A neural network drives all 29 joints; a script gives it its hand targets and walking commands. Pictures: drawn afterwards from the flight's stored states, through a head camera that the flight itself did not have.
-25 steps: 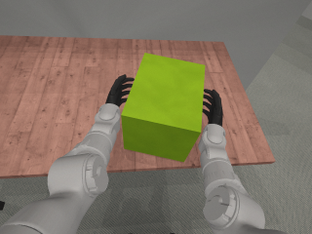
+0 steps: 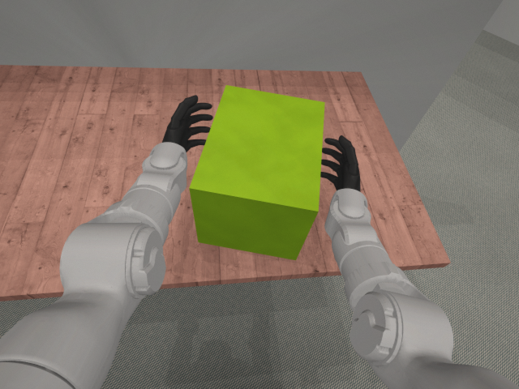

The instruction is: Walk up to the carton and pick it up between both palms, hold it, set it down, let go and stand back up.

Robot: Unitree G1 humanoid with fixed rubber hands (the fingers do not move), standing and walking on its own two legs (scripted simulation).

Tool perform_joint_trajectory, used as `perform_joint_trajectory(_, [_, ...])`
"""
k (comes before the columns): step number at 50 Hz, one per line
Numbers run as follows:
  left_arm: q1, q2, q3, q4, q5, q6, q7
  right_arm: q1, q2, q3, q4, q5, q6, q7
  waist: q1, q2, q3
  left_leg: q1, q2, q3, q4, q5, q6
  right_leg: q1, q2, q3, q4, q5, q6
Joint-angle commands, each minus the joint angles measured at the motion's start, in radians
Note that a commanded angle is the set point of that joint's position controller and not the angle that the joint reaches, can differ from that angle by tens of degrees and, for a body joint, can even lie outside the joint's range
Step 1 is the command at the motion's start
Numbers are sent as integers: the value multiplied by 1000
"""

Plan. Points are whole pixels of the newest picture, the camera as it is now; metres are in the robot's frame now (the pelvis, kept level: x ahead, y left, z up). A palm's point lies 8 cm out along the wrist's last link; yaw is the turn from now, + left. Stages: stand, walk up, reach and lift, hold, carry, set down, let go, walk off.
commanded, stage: set down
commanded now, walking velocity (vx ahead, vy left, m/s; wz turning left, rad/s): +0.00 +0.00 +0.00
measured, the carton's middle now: (261, 172) +0.46 -0.02 +0.02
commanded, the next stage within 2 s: none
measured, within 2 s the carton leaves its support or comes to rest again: neither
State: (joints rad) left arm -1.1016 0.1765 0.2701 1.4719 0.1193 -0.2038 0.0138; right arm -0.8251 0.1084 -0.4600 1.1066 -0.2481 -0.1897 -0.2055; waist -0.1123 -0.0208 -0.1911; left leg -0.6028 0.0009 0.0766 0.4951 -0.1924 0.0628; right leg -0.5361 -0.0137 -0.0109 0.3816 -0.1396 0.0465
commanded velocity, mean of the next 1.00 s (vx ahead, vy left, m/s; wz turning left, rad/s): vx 0.00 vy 0.00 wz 0.00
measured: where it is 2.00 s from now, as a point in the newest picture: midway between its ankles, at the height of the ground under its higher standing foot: outside the picture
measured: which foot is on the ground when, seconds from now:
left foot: down 0.00-1.00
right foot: down 0.00-1.00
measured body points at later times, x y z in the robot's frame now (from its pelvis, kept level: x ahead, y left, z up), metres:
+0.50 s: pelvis -0.02 -0.01 -0.01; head +0.03 +0.03 +0.44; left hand +0.44 +0.16 +0.06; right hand +0.38 -0.19 +0.06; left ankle +0.02 +0.07 -0.73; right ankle +0.01 -0.15 -0.73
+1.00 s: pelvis -0.02 -0.02 +0.00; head +0.03 +0.02 +0.44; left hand +0.44 +0.18 +0.09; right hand +0.40 -0.15 +0.09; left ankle +0.02 +0.07 -0.73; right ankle +0.01 -0.15 -0.73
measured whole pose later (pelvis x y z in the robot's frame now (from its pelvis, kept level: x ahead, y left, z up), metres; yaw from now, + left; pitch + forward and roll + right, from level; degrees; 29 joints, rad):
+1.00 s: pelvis -0.02 -0.02 +0.00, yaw +2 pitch +12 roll -3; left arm -0.91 0.35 -0.03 1.04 -0.20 0.13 -0.03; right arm -0.75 0.02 -0.05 0.84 0.19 0.00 -0.35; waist -0.09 -0.04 -0.12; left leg -0.57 0.03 0.03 0.57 -0.21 0.03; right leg -0.49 0.01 -0.05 0.46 -0.17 0.01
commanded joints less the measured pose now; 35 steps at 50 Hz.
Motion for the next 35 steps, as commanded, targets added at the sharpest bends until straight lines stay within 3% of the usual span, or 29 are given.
perform_joint_trajectory(1, [-523, 117, -73, -174, -80, -37, 17, -533, -129, 110, -216, 76, -59, -10, 2, 131, -726, 376, 22, -27, 15, 356, -125, 273, 41, -62, 75, 371, -14])
perform_joint_trajectory(2, [-523, 117, -97, -163, -111, -22, 22, -555, -137, 133, -190, 109, -46, -14, 8, 107, -692, 361, 33, -36, 22, 358, -129, 230, 48, -62, 82, 357, -15])
perform_joint_trajectory(3, [-319, 133, -108, -272, -106, 15, 21, -346, -208, 204, -237, 170, -68, -25, 8, 117, -745, 469, 28, -52, 32, 473, -137, 322, 64, -51, 84, 504, -14])
perform_joint_trajectory(5, [-442, 97, -119, -138, -117, 8, -14, -498, -127, 167, -164, 144, -53, -45, -11, 91, -627, 356, 18, -50, 31, 385, -112, 276, 57, -54, 74, 387, -7])
perform_joint_trajectory(6, [-433, 141, -119, -225, -148, 8, -2, -470, -199, 190, -243, 182, -70, -44, 7, 97, -687, 402, 23, -68, 27, 400, -123, 285, 63, -69, 91, 433, -4])
perform_joint_trajectory(7, [-281, 127, -99, -301, -112, 23, 2, -316, -227, 220, -203, 208, -87, -50, 14, 126, -665, 455, 33, -77, 39, 486, -141, 315, 59, -50, 87, 510, -6])
perform_joint_trajectory(8, [-258, 61, -133, -242, -118, 19, -21, -301, -127, 241, -143, 207, -85, -53, -25, 73, -565, 426, 30, -92, 45, 460, -127, 278, 67, -53, 75, 448, 0])
perform_joint_trajectory(9, [-293, 90, -106, -238, -98, 12, -33, -327, -148, 224, -129, 189, -81, -54, -12, 87, -533, 409, 23, -73, 33, 434, -114, 285, 59, -63, 49, 418, -7])
perform_joint_trajectory(10, [-389, 37, -157, -232, -126, -2, -39, -411, -114, 179, -113, 155, -74, -53, -51, 116, -460, 362, 24, -89, 28, 320, -124, 221, 42, -64, 66, 298, -16])
perform_joint_trajectory(11, [-375, 85, -170, -322, -135, -5, -31, -375, -197, 149, -162, 164, -85, -46, -66, 148, -526, 426, 34, -94, 13, 277, -145, 212, 56, -78, 56, 309, -17])
perform_joint_trajectory(13, [-393, 98, -193, -412, -151, -12, -5, -329, -167, 160, -194, 162, -84, -42, -56, 182, -598, 447, 42, -114, 15, 257, -145, 167, 60, -68, 58, 307, -20])
perform_joint_trajectory(14, [-469, 202, -185, -484, -178, -10, 13, -400, -278, 158, -281, 193, -78, -43, -41, 195, -736, 474, 32, -97, 28, 293, -144, 200, 67, -71, 63, 358, -21])
perform_joint_trajectory(16, [-291, 186, -198, -587, -186, 14, 17, -228, -229, 241, -301, 278, -81, -42, -32, 207, -752, 525, 28, -100, 65, 403, -146, 245, 70, -48, 88, 454, -23])
perform_joint_trajectory(17, [-398, 114, -230, -389, -200, 15, -4, -366, -132, 230, -178, 229, -52, -41, -37, 192, -607, 384, 21, -94, 73, 292, -125, 173, 46, -47, 91, 292, -24])
perform_joint_trajectory(19, [-307, 235, -210, -548, -229, 31, 6, -267, -273, 257, -328, 310, -39, -48, -15, 179, -671, 413, 13, -80, 27, 214, -114, 271, 48, -43, 84, 357, -13])
perform_joint_trajectory(20, [-313, 210, -234, -468, -244, 43, 3, -318, -249, 273, -314, 306, -21, -54, -11, 146, -638, 348, 19, -87, 9, 151, -102, 267, 41, -32, 92, 290, -4])
perform_joint_trajectory(21, [-560, 220, -277, -321, -308, 42, -4, -543, -205, 253, -292, 287, 23, -55, -32, 127, -574, 194, 14, -92, 1, -44, -77, 154, 26, -32, 96, 79, -11])
perform_joint_trajectory(22, [-429, 258, -274, -511, -309, 48, 15, -363, -259, 282, -407, 342, 25, -57, -12, 179, -664, 301, 9, -103, -16, -13, -85, 215, 37, -43, 90, 169, -16])
perform_joint_trajectory(23, [-400, 274, -285, -617, -337, 60, 22, -371, -274, 292, -492, 362, 23, -61, 3, 170, -762, 387, 38, -123, -2, 80, -105, 229, 47, -46, 123, 286, -12])
perform_joint_trajectory(26, [-349, 239, -306, -605, -355, 127, -5, -380, -245, 359, -508, 414, 77, -76, -3, 151, -689, 420, 26, -100, 25, 129, -97, 250, 59, -40, 90, 268, -27])
perform_joint_trajectory(27, [-321, 252, -301, -529, -343, 144, -22, -341, -223, 380, -431, 397, 98, -82, -8, 125, -592, 353, 26, -106, 18, 78, -77, 239, 50, -28, 94, 218, -30])
perform_joint_trajectory(28, [-433, 273, -305, -407, -361, 155, -33, -479, -218, 371, -387, 383, 133, -89, 1, 107, -510, 246, 20, -86, -2, -27, -49, 205, 29, -11, 89, 111, -28])
perform_joint_trajectory(29, [-239, 224, -300, -404, -341, 157, -42, -324, -204, 382, -390, 380, 132, -91, 9, 84, -470, 292, 25, -102, -12, -36, -50, 223, 33, -30, 76, 128, -21])
perform_joint_trajectory(30, [-570, 320, -340, -337, -426, 144, -39, -659, -275, 338, -460, 379, 171, -99, -16, 61, -525, 195, 12, -81, -21, -126, -42, 176, 16, -17, 75, -10, -21])
perform_joint_trajectory(31, [-181, 199, -330, -431, -374, 149, -37, -225, -171, 421, -452, 416, 146, -100, -6, 63, -518, 323, 30, -110, -17, -19, -59, 222, 32, -24, 71, 138, -37])
perform_joint_trajectory(32, [-386, 322, -310, -426, -404, 142, -46, -470, -234, 410, -473, 389, 163, -113, 22, 41, -561, 294, 25, -94, -24, -13, -54, 224, 24, -23, 79, 123, -25])
perform_joint_trajectory(33, [-353, 274, -338, -279, -392, 167, -59, -409, -193, 425, -333, 391, 185, -116, -9, 45, -444, 219, 28, -93, -30, -91, -48, 186, 15, -16, 83, 60, -30])
perform_joint_trajectory(34, [-277, 274, -334, -418, -394, 146, -60, -312, -184, 429, -421, 408, 170, -123, -5, 68, -506, 294, 19, -98, -36, -9, -51, 248, 32, -30, 80, 117, -31])
perform_joint_trajectory(35, [-403, 308, -336, -468, -394, 167, -57, -450, -220, 424, -452, 400, 168, -128, 10, 115, -556, 294, 41, -113, -40, 10, -66, 253, 27, -29, 91, 161, -45])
